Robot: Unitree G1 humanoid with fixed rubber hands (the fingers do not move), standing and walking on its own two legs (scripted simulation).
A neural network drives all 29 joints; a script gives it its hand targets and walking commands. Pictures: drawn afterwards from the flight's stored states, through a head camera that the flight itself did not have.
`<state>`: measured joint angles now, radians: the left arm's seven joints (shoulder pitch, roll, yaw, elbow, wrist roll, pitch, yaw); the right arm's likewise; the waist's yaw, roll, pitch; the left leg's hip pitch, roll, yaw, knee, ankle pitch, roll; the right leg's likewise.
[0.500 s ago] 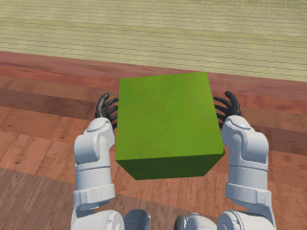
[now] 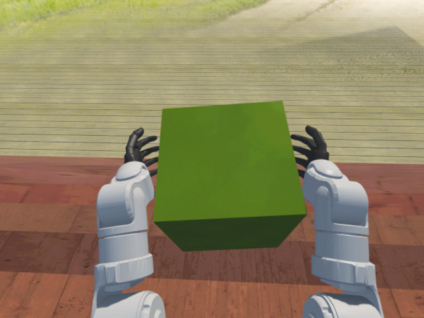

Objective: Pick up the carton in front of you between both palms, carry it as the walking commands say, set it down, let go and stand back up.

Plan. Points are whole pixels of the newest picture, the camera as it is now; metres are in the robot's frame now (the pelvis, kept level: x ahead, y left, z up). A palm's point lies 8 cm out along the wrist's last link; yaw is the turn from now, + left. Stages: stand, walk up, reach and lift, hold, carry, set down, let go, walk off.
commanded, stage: carry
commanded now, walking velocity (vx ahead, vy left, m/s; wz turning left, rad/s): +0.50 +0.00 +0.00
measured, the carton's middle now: (226, 185) +0.34 -0.02 +0.07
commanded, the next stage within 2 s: none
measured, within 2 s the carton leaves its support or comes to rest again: neither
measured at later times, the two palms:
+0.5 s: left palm (135, 141) +0.63 +0.23 -0.05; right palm (235, 127) +0.66 -0.08 -0.04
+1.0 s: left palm (146, 118) +0.99 +0.28 -0.23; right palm (214, 115) +0.99 -0.03 -0.23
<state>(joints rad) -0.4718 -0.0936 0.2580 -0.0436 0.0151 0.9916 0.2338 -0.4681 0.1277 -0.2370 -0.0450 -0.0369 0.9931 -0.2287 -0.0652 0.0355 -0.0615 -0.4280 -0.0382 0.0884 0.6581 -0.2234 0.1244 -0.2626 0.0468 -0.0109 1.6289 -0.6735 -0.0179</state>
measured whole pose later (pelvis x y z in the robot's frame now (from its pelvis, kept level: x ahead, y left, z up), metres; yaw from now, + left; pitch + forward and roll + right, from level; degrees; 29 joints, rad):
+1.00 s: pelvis +0.68 +0.12 -0.28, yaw +3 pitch +3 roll +1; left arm -0.33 -0.13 0.28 0.09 0.01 0.77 0.21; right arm -0.33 0.14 -0.20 0.08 0.01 0.81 -0.21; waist -0.08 0.00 -0.02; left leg -0.48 -0.06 0.09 0.80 -0.39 0.10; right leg -0.65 0.01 0.07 1.46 -0.50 -0.02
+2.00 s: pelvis +1.43 +0.12 -0.60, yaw +3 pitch +3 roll +1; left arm -0.28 -0.12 0.29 0.10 0.03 0.70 0.20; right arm -0.32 0.15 -0.18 0.13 0.03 0.72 -0.20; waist -0.11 -0.04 -0.02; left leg -0.32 -0.11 0.04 1.04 -0.76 0.11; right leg -0.67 -0.02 0.01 0.68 0.27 -0.05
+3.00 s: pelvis +2.24 +0.10 -0.93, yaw +1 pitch +5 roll +0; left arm -0.33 -0.13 0.20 0.08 -0.01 0.74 0.23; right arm -0.30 0.08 -0.19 0.06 0.05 0.73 -0.24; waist 0.05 0.01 -0.04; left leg -0.59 -0.02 -0.02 1.58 -0.53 0.05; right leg -0.48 0.05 -0.10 0.63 -0.24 -0.11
